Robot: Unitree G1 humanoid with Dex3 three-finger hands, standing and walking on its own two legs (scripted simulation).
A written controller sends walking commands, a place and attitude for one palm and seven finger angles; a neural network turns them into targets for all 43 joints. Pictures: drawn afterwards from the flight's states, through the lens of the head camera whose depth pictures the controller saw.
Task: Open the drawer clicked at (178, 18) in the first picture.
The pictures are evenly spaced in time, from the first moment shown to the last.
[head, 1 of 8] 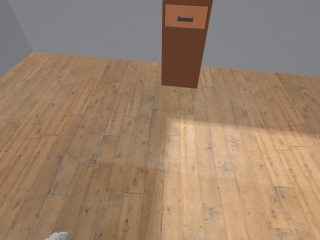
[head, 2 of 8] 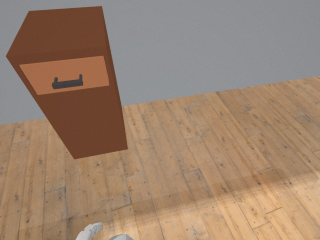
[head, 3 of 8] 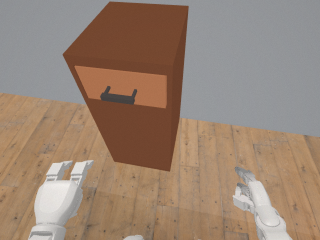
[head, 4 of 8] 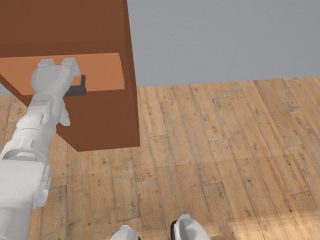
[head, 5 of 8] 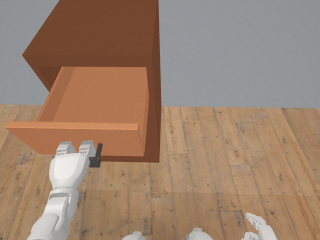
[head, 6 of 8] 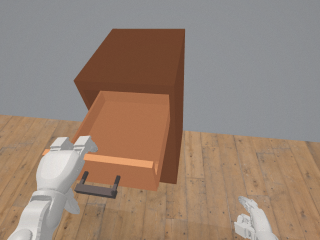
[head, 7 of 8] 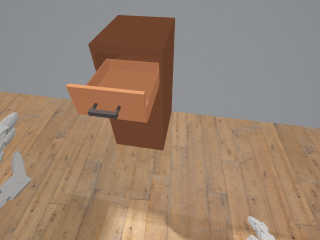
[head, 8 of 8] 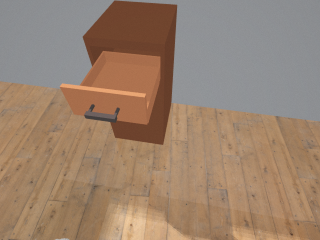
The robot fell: no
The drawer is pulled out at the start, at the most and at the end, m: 0.00 0.30 0.29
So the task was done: yes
